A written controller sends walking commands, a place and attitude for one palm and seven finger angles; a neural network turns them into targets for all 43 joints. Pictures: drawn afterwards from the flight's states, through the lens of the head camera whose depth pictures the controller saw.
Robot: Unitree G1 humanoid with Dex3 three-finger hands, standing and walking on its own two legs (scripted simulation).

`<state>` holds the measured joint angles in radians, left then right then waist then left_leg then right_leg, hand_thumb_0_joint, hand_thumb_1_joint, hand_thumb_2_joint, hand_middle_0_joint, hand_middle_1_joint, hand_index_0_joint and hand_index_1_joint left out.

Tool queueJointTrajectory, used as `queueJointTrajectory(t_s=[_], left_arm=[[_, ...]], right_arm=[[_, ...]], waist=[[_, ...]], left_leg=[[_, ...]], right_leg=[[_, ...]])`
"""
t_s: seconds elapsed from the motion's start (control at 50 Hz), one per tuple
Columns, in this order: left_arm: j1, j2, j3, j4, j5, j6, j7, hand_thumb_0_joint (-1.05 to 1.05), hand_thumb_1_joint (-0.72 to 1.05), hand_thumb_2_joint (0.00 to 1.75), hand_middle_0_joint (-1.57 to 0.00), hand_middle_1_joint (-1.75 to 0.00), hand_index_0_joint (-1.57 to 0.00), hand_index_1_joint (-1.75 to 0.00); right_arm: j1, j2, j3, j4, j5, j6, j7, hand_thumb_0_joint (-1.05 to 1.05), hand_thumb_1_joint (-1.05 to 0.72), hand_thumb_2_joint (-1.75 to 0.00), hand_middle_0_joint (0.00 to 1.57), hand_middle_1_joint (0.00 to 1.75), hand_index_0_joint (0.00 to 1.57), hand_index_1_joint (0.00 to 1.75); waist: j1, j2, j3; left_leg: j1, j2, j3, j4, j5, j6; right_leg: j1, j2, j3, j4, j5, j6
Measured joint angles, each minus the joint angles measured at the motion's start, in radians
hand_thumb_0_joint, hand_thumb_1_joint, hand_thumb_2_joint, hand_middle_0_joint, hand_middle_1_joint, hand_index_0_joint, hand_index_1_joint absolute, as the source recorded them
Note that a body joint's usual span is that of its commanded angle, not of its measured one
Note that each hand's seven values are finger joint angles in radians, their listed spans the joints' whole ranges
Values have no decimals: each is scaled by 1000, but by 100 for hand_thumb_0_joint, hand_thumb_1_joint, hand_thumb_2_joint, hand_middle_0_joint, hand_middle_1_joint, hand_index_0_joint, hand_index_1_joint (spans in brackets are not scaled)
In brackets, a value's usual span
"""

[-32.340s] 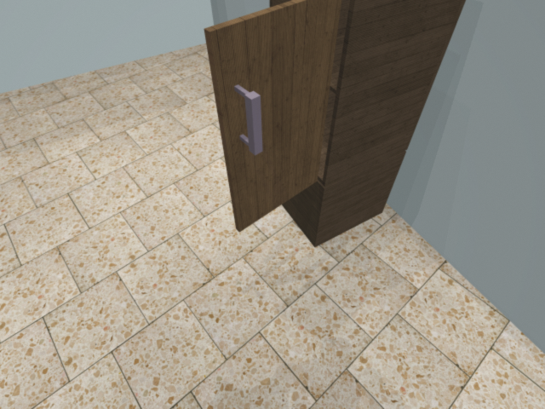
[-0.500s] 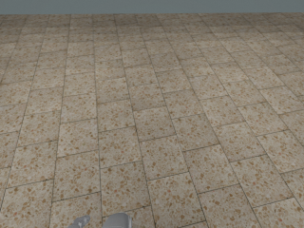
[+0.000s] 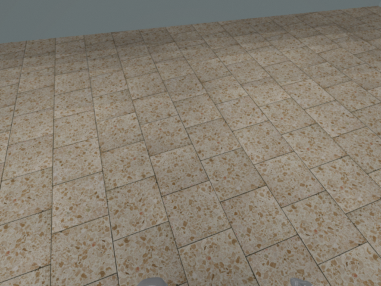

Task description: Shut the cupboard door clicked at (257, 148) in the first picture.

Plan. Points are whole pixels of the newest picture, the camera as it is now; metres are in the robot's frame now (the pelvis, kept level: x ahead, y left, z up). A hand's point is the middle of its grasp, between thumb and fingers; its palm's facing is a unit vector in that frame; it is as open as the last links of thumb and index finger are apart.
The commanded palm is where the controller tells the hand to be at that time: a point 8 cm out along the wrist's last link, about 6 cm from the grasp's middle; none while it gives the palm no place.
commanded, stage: turn to face it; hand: left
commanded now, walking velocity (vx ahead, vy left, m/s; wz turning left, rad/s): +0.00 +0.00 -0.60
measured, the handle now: out of the picture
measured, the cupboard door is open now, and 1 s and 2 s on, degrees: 63 63 63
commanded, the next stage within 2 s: none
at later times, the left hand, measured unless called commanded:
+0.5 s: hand (112, 250) +0.20 +0.23 -0.14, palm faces -0.28 -0.94 -0.21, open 7.4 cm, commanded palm none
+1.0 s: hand (149, 253) +0.21 +0.14 -0.14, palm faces -0.58 -0.79 -0.21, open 7.4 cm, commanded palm none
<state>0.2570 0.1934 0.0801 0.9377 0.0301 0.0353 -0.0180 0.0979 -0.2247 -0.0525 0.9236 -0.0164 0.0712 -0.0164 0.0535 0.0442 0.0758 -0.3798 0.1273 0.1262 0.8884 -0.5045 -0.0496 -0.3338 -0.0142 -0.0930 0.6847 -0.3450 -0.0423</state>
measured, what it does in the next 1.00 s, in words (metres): steps on the spot, turning right: left foot, then right foot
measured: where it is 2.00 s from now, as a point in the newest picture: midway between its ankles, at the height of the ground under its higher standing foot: outside the picture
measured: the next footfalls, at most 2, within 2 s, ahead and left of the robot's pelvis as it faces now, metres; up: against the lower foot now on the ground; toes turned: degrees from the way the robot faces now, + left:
left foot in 0.32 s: +0.10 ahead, +0.15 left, +0.00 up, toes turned -9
right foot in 0.74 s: -0.02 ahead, -0.10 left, +0.00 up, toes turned -33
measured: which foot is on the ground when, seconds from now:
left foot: up 0.00-0.30, down 0.32-0.74, up 0.76-1.00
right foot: down 0.00-0.32, up 0.34-0.72, down 0.74-1.00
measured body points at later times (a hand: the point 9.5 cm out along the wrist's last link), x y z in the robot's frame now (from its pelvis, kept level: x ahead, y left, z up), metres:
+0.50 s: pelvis +0.03 +0.05 +0.02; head +0.08 +0.08 +0.47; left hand +0.22 +0.28 -0.13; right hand +0.02 -0.21 -0.10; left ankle +0.06 +0.15 -0.72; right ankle -0.04 -0.08 -0.63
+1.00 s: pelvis +0.02 +0.03 +0.02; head +0.06 +0.01 +0.46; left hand +0.24 +0.18 -0.13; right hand -0.07 -0.23 -0.12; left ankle +0.10 +0.14 -0.67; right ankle -0.05 -0.07 -0.72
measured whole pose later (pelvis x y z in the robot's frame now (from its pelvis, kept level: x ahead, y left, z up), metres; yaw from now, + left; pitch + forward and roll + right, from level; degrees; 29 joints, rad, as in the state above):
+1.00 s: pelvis +0.02 +0.03 +0.02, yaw -36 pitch +1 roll +0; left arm 0.17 0.21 0.05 0.88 0.03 0.06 -0.01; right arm 0.18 -0.25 -0.05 0.88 -0.01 0.06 -0.01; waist -0.02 0.01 0.09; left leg -0.47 0.07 0.04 0.94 -0.42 -0.10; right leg -0.27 0.02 0.05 0.52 -0.26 0.00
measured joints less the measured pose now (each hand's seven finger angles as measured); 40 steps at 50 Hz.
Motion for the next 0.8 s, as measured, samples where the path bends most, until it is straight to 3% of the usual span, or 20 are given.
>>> queueJointTrajectory(t_s=[0.06, 0.1, 0.28, 0.32, 0.38, 0.44, 0.5, 0.6, 0.68, 0.74, 0.8], left_arm=[[-7, -4, -5, -7, -3, -4, 13, 1, 91, 90, -20, -30, -20, -30], [-9, 2, -7, -10, -3, -3, 18, 1, 91, 90, -20, -30, -20, -30], [-45, 47, -4, -26, -2, 13, 12, 1, 90, 90, -21, -30, -20, -30], [-51, 58, -1, -32, -9, 24, 11, 1, 90, 90, -21, -30, -20, -30], [-85, 83, 6, -33, -9, 44, 3, 1, 90, 90, -21, -30, -20, -30], [-114, 100, 12, -45, -8, 50, -10, 1, 91, 90, -20, -30, -20, -30], [-134, 105, 16, -62, -9, 54, -19, 1, 91, 90, -20, -30, -20, -30], [-160, 95, 12, -74, -8, 62, -26, 1, 91, 90, -20, -30, -20, -30], [-178, 77, 1, -78, -8, 56, -27, 1, 91, 90, -20, -30, -20, -30], [-170, 74, -13, -96, -7, 32, -27, 1, 91, 90, -20, -30, -20, -30], [-167, 36, -27, -87, -9, 7, -8, 1, 91, 90, -20, -30, -20, -30]], right_arm=[[0, -20, -9, 5, 2, 7, -3, 0, -91, -89, 20, 30, 20, 30], [6, -23, -9, 0, 2, 0, -4, 0, -91, -89, 20, 30, 20, 30], [27, -14, 7, -35, 12, -19, -8, 0, -91, -89, 20, 30, 20, 30], [40, -14, 16, -45, 10, -37, -9, 0, -91, -89, 20, 30, 20, 30], [56, 3, 33, -50, -6, -51, -11, 0, -91, -89, 20, 30, 20, 30], [87, 16, 46, -53, -13, -51, -13, 0, -91, -89, 20, 30, 20, 30], [114, 20, 48, -45, -13, -49, -14, 0, -90, -89, 20, 30, 20, 30], [145, 17, 37, -27, -13, -49, -9, 0, -90, -89, 20, 30, 20, 30], [163, 2, 22, -12, -14, -45, 0, 0, -90, -89, 20, 30, 20, 30], [187, -12, 12, -10, -6, -37, 7, 0, -90, -89, 20, 30, 20, 30], [153, -49, 0, 3, 0, -2, -3, 0, -90, -89, 20, 30, 20, 30]], waist=[[-9, 1, 6], [-20, -15, 5], [-36, -75, 1], [-42, -77, -9], [-46, -95, 6], [-51, -86, 17], [-53, -75, 20], [-70, -53, 20], [-91, -29, 21], [-96, -33, 4], [-99, 16, 25]], left_leg=[[-79, -53, -78, 192, 29, -14], [-95, -67, -87, 201, 59, -24], [8, -96, -106, -165, 116, -29], [64, -90, -104, -316, 207, -4], [72, -77, -63, -296, 209, 57], [110, -48, -35, -339, 219, 66], [142, -22, 0, -383, 237, 64], [163, 13, 64, -395, 233, 54], [154, 47, 108, -345, 203, 34], [117, 62, 137, -243, 151, 9], [3, 35, -1, 33, -22, -19]], right_leg=[[19, 19, 29, -66, 36, 4], [37, 25, 53, -120, 67, 4], [42, 47, 169, -165, 95, 38], [16, 62, 192, -117, 72, 55], [-73, 63, 169, 142, -139, 69], [-138, 48, 111, 367, -159, 91], [-150, 18, 77, 410, -123, 106], [-100, -17, 51, 280, -103, 108], [-16, -15, 25, 96, -86, 87], [88, -19, 17, -128, 52, 51], [59, 11, 35, -79, 4, 33]])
